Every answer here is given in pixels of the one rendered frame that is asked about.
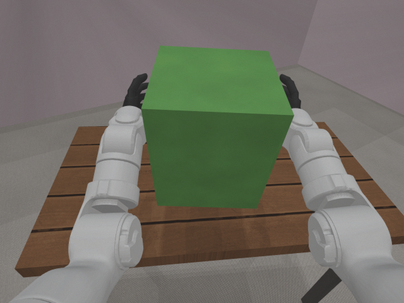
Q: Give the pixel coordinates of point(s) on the left robot upper arm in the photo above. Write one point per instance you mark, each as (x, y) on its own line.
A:
(103, 246)

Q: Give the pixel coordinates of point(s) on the table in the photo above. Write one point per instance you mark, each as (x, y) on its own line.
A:
(186, 234)

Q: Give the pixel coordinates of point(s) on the carton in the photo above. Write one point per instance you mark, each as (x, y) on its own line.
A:
(215, 121)

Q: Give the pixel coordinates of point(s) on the right robot upper arm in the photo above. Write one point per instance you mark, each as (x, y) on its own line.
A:
(354, 243)

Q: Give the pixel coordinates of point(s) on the left robot forearm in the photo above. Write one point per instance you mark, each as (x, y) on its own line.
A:
(115, 182)

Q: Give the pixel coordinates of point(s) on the right robot forearm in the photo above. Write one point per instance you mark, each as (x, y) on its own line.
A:
(325, 181)

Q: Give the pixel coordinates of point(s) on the right robot hand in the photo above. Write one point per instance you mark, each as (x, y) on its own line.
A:
(291, 91)

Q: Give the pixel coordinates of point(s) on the left robot hand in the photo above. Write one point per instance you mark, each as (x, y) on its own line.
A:
(134, 96)

